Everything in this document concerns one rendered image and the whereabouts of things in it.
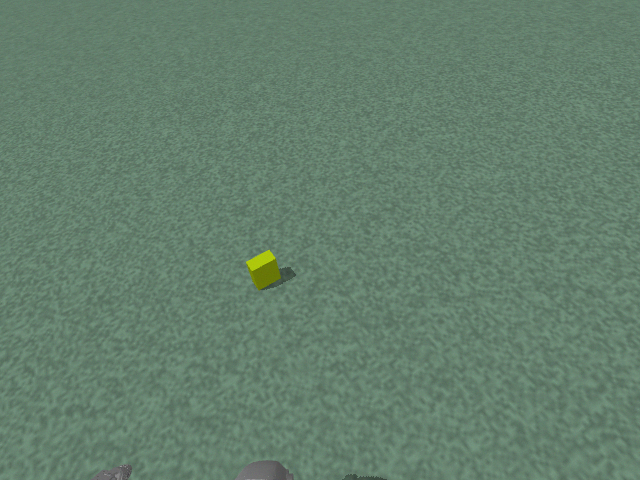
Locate carton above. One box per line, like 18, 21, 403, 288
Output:
246, 250, 281, 290

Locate left robot hand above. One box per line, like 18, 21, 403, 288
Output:
91, 464, 132, 480

